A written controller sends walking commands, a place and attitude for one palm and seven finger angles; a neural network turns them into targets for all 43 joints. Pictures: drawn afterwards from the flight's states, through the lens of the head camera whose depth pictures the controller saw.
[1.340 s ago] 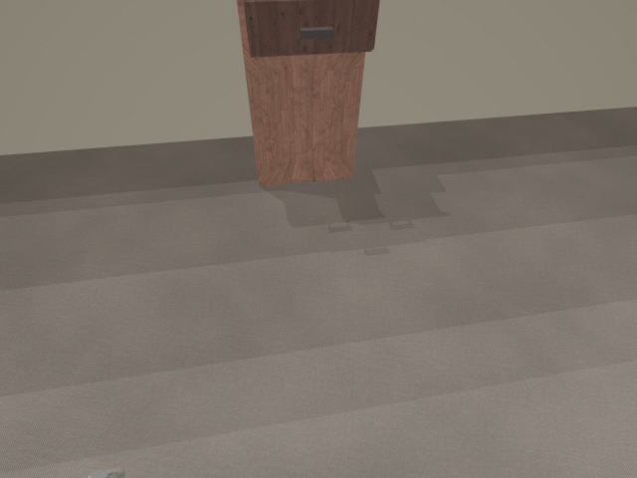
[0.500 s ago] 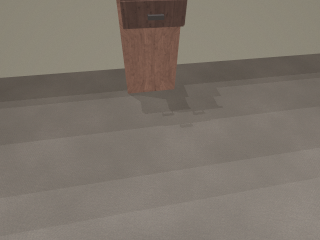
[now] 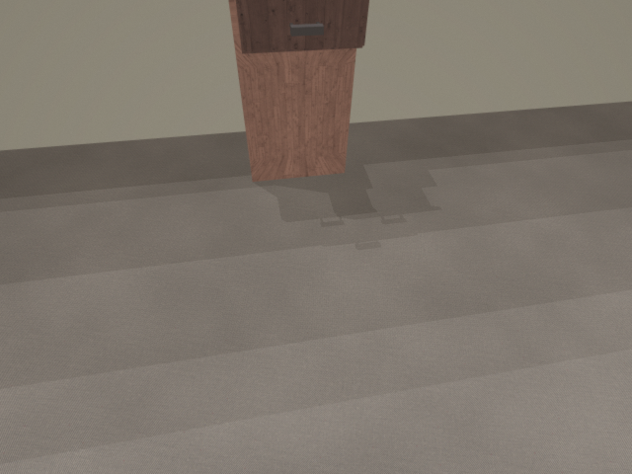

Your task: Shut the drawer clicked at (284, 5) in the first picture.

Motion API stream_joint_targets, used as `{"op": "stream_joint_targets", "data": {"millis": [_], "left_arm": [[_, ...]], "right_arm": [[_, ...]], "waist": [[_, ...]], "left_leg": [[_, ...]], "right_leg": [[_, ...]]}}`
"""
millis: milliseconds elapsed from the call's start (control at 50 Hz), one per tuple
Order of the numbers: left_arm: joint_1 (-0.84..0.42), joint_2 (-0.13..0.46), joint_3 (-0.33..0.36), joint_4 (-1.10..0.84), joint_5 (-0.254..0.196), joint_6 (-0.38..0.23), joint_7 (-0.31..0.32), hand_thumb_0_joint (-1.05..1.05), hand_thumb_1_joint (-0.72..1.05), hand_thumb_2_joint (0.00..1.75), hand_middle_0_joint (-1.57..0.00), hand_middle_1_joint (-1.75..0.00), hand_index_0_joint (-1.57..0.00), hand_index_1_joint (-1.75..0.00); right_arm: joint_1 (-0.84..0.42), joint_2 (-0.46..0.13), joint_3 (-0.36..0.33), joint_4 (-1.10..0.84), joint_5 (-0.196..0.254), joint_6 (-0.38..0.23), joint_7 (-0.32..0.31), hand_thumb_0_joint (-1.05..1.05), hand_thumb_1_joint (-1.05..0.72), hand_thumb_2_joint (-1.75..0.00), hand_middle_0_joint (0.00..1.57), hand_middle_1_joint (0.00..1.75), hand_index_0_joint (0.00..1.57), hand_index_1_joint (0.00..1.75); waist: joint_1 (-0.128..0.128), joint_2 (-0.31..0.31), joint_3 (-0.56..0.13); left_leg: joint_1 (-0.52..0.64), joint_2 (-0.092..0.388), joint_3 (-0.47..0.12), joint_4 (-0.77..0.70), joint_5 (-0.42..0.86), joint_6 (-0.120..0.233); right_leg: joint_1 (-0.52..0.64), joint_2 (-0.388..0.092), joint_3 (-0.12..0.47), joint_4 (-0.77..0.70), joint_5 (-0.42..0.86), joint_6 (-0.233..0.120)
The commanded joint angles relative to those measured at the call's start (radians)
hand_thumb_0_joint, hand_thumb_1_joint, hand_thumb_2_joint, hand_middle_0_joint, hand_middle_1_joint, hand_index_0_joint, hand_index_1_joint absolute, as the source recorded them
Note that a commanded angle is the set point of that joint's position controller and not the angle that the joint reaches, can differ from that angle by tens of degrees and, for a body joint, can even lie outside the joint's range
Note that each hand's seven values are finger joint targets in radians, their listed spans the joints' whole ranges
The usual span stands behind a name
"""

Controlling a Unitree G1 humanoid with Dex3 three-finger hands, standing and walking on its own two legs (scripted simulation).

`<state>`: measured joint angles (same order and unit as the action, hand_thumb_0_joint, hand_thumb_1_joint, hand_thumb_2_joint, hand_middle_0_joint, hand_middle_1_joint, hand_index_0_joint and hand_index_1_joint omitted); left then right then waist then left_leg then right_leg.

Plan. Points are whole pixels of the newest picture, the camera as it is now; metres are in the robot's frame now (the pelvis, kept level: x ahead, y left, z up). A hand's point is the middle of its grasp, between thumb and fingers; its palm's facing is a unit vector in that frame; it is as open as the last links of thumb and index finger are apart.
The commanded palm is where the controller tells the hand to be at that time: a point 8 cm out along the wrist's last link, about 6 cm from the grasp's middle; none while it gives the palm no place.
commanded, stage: look at it before walking up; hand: left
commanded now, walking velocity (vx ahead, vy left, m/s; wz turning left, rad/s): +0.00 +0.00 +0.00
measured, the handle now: (305, 27) +1.40 +0.12 +0.02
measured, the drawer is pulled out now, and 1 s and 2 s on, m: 0.18 0.18 0.18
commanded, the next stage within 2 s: walk to a spot facing it in 0.10 s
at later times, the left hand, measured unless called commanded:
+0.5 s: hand out of the picture +0.05 +0.19 -0.19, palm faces -0.05 -0.97 -0.23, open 7.4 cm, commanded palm none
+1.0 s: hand (195, 377) +0.30 +0.23 -0.19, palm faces -0.23 -0.95 -0.19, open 7.4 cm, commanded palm none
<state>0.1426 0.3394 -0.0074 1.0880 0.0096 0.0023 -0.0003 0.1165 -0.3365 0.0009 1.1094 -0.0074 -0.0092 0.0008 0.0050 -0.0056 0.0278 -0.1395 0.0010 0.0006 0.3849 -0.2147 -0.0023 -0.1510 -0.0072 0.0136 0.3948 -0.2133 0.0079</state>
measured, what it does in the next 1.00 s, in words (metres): walks ahead, turning right: left foot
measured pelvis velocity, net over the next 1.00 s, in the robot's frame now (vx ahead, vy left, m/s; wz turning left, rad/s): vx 0.22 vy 0.04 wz -0.33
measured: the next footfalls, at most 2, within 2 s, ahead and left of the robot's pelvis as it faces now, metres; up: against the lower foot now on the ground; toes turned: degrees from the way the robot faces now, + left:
left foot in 0.80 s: +0.28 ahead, +0.12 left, +0.00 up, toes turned -5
right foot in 1.34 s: +0.46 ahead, -0.16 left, +0.00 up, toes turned -34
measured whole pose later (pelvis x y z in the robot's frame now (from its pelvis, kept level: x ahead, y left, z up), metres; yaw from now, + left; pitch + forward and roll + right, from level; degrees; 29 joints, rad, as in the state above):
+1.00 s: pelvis +0.22 +0.04 -0.01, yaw -19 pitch +0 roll -1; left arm 0.29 0.24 0.10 1.02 0.03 0.01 -0.02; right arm 0.24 -0.14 -0.05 0.99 -0.02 -0.09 -0.03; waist 0.03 -0.06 0.01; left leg -0.20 0.06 0.23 0.49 -0.29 0.05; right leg -0.54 -0.05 -0.04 1.22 -0.27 0.00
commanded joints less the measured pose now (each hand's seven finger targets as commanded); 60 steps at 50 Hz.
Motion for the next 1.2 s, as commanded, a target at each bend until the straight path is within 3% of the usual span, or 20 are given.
{"op": "stream_joint_targets", "data": {"millis": [0, 180, 220, 300, 420, 460, 480, 500, 520, 560, 640, 700, 740, 760, 780, 800, 860, 900, 960, 1180], "left_arm": [[-0.042, 0.207, 0.04, -0.063, 0.002, -0.029, 0.011, 0.0, 0.9, 0.9, -0.2, -0.3, -0.2, -0.3], [-0.042, 0.207, 0.041, -0.06, 0.002, -0.028, 0.011, 0.0, 0.9, 0.9, -0.2, -0.3, -0.2, -0.3], [0.025, 0.092, 0.018, -0.035, 0.003, -0.005, 0.013, 0.0, 0.9, 0.9, -0.2, -0.3, -0.2, -0.3], [0.076, 0.088, 0.036, -0.071, 0.014, 0.016, -0.011, 0.0, 0.9, 0.9, -0.2, -0.3, -0.2, -0.3], [0.188, 0.026, 0.063, -0.119, 0.016, -0.016, -0.025, 0.0, 0.9, 0.9, -0.2, -0.3, -0.2, -0.3], [0.266, 0.039, 0.077, -0.103, 0.02, -0.03, -0.02, 0.0, 0.9, 0.9, -0.2, -0.3, -0.2, -0.3], [0.342, 0.085, 0.088, -0.076, 0.022, -0.04, -0.011, 0.0, 0.9, 0.9, -0.2, -0.3, -0.2, -0.3], [0.44, 0.112, 0.097, -0.053, 0.014, -0.049, 0.002, 0.0, 0.9, 0.9, -0.2, -0.3, -0.2, -0.3], [0.486, 0.091, 0.093, -0.041, 0.014, -0.056, 0.016, 0.0, 0.9, 0.9, -0.2, -0.3, -0.2, -0.3], [0.446, 0.062, 0.091, -0.047, 0.024, -0.056, 0.03, 0.0, 0.9, 0.9, -0.2, -0.3, -0.2, -0.3], [0.32, 0.037, 0.085, -0.068, 0.026, -0.062, 0.024, 0.0, 0.9, 0.9, -0.2, -0.3, -0.2, -0.3], [0.273, 0.039, 0.095, -0.068, 0.019, -0.06, 0.016, 0.0, 0.9, 0.9, -0.2, -0.3, -0.2, -0.3], [0.256, 0.022, 0.102, -0.064, 0.011, -0.06, 0.012, 0.0, 0.9, 0.9, -0.2, -0.3, -0.2, -0.3], [0.281, -0.03, 0.101, -0.076, 0.004, -0.057, 0.006, 0.0, 0.9, 0.9, -0.2, -0.3, -0.2, -0.3], [0.312, -0.092, 0.093, -0.097, -0.003, -0.057, -0.005, 0.0, 0.9, 0.9, -0.2, -0.3, -0.2, -0.3], [0.271, -0.076, 0.092, -0.111, 0.007, -0.058, 0.0, 0.0, 0.9, 0.9, -0.2, -0.3, -0.2, -0.3], [0.187, -0.109, 0.088, -0.107, 0.028, -0.035, -0.024, 0.0, 0.9, 0.9, -0.2, -0.3, -0.2, -0.3], [0.234, -0.133, 0.087, -0.098, 0.03, -0.014, -0.03, 0.0, 0.9, 0.9, -0.2, -0.3, -0.2, -0.3], [0.198, -0.138, 0.094, -0.12, 0.031, 0.002, -0.034, 0.0, 0.9, 0.9, -0.2, -0.3, -0.2, -0.3], [-0.167, -0.14, 0.061, -0.222, 0.025, -0.005, -0.044, 0.0, 0.9, 0.9, -0.2, -0.3, -0.2, -0.3]], "right_arm": [[-0.055, -0.209, -0.037, -0.062, 0.0, -0.023, -0.012, 0.0, -0.9, -0.9, 0.2, 0.3, 0.2, 0.3], [-0.055, -0.21, -0.036, -0.061, 0.0, -0.025, -0.013, 0.0, -0.9, -0.9, 0.2, 0.3, 0.2, 0.3], [0.007, -0.093, -0.01, -0.036, -0.009, -0.008, -0.01, 0.0, -0.9, -0.9, 0.2, 0.3, 0.2, 0.3], [0.058, -0.112, -0.031, -0.063, -0.017, 0.005, -0.008, 0.0, -0.9, -0.9, 0.2, 0.3, 0.2, 0.3], [0.123, -0.116, -0.065, -0.113, -0.011, -0.022, -0.012, 0.0, -0.9, -0.9, 0.2, 0.3, 0.2, 0.3], [0.093, -0.073, -0.065, -0.137, -0.006, -0.029, -0.011, 0.0, -0.9, -0.9, 0.2, 0.3, 0.2, 0.3], [0.05, -0.024, -0.055, -0.165, -0.003, -0.036, -0.009, 0.0, -0.9, -0.9, 0.2, 0.3, 0.2, 0.3], [-0.05, 0.002, -0.045, -0.215, -0.007, -0.046, -0.007, 0.0, -0.9, -0.9, 0.2, 0.3, 0.2, 0.3], [-0.106, -0.004, -0.043, -0.235, -0.011, -0.057, -0.009, 0.0, -0.9, -0.9, 0.2, 0.3, 0.2, 0.3], [-0.1, 0.021, -0.048, -0.235, -0.008, -0.062, -0.005, 0.0, -0.9, -0.9, 0.2, 0.3, 0.2, 0.3], [-0.051, 0.069, -0.054, -0.227, 0.001, -0.044, 0.015, 0.0, -0.9, -0.9, 0.2, 0.3, 0.2, 0.3], [0.021, 0.077, -0.056, -0.213, 0.006, -0.05, 0.018, 0.0, -0.9, -0.9, 0.2, 0.3, 0.2, 0.3], [0.211, 0.032, -0.071, -0.151, 0.003, -0.061, -0.002, 0.0, -0.9, -0.9, 0.2, 0.3, 0.2, 0.3], [0.357, -0.047, -0.092, -0.112, -0.007, -0.066, -0.019, 0.0, -0.9, -0.9, 0.2, 0.3, 0.2, 0.3], [0.465, -0.145, -0.111, -0.094, -0.02, -0.071, -0.022, 0.0, -0.9, -0.9, 0.2, 0.3, 0.2, 0.3], [0.409, -0.12, -0.102, -0.102, -0.016, -0.06, -0.022, 0.0, -0.9, -0.9, 0.2, 0.3, 0.2, 0.3], [0.213, 0.038, -0.063, -0.141, -0.019, -0.07, -0.022, 0.0, -0.9, -0.9, 0.2, 0.3, 0.2, 0.3], [0.203, 0.069, -0.056, -0.131, -0.017, -0.085, -0.026, 0.0, -0.9, -0.9, 0.2, 0.3, 0.2, 0.3], [0.233, 0.086, -0.066, -0.115, -0.016, -0.097, -0.029, 0.0, -0.9, -0.9, 0.2, 0.3, 0.2, 0.3], [0.419, 0.058, -0.05, -0.021, -0.025, -0.082, -0.028, 0.0, -0.9, -0.9, 0.2, 0.3, 0.2, 0.3]], "waist": [[-0.004, 0.004, -0.049], [-0.003, 0.004, -0.062], [-0.003, 0.006, -0.063], [-0.001, 0.019, 0.077], [0.017, 0.084, 0.076], [0.05, -0.037, 0.065], [0.074, -0.22, 0.055], [0.126, -0.308, 0.079], [0.138, -0.204, 0.085], [0.092, -0.077, 0.056], [0.015, -0.127, 0.061], [-0.025, -0.135, 0.051], [-0.102, -0.055, -0.026], [-0.149, 0.11, -0.134], [-0.154, 0.373, -0.207], [-0.133, 0.268, -0.15], [-0.037, 0.097, 0.111], [0.003, 0.129, 0.065], [0.015, 0.097, 0.054], [-0.071, 0.111, 0.123]], "left_leg": [[0.015, 0.117, -0.092, -0.065, 0.139, 0.03], [0.025, 0.119, -0.096, -0.073, 0.157, 0.03], [0.034, 0.114, -0.059, -0.05, 0.02, 0.011], [-0.069, 0.135, -0.073, -0.063, -0.367, 0.035], [-0.072, 0.227, -0.129, 0.024, -0.333, 0.096], [-0.208, 0.153, -0.021, 0.236, -0.261, 0.053], [-0.397, 0.057, 0.112, 0.461, -0.265, -0.001], [-0.595, 0.026, 0.098, 0.63, -0.397, -0.019], [-0.679, 0.054, 0.038, 0.715, -0.379, -0.022], [-0.673, 0.106, -0.005, 0.7, -0.357, -0.021], [-0.437, 0.09, 0.03, 0.516, -0.203, -0.028], [-0.198, 0.039, 0.099, 0.315, -0.053, -0.027], [0.119, 0.024, 0.106, 0.165, 0.011, -0.014], [0.334, 0.173, -0.066, 0.11, -0.072, 0.022], [0.402, 0.478, -0.451, -0.062, -0.152, 0.116], [0.261, 0.525, -0.541, -0.166, -0.336, 0.159], [-0.082, 0.411, -0.267, -0.209, -0.291, 0.12], [-0.09, 0.354, -0.085, -0.193, -0.106, 0.105], [-0.042, 0.333, 0.011, -0.212, 0.022, 0.119], [0.186, 0.312, 0.2, -0.162, 0.492, 0.105]], "right_leg": [[-0.005, -0.116, 0.094, -0.068, 0.139, -0.036], [0.011, -0.115, 0.093, -0.068, 0.152, -0.036], [-0.016, -0.098, 0.099, -0.059, -0.002, -0.025], [-0.169, -0.042, 0.134, -0.02, -0.324, -0.048], [-0.227, 0.019, 0.092, 0.184, -0.233, -0.067], [-0.103, -0.047, 0.228, 0.102, -0.176, -0.108], [0.061, -0.177, 0.445, -0.022, -0.078, -0.175], [0.192, -0.292, 0.658, -0.111, 0.145, -0.265], [0.264, -0.314, 0.687, -0.087, 0.353, -0.32], [0.268, -0.301, 0.558, -0.024, 0.374, -0.305], [0.008, -0.223, 0.403, -0.114, 0.179, -0.228], [-0.108, -0.141, 0.294, -0.094, 0.141, -0.161], [-0.196, -0.068, 0.22, 0.125, 0.242, -0.117], [-0.314, -0.003, 0.162, 0.374, 0.133, -0.086], [-0.467, 0.093, 0.02, 0.725, -0.342, -0.037], [-0.5, 0.044, 0.061, 0.866, -0.343, -0.049], [-0.514, -0.086, 0.026, 0.923, -0.136, -0.04], [-0.468, -0.096, 0.007, 0.872, -0.069, -0.023], [-0.517, -0.107, -0.001, 0.819, 0.019, -0.005], [-0.495, -0.057, -0.147, 0.334, 0.071, -0.036]]}}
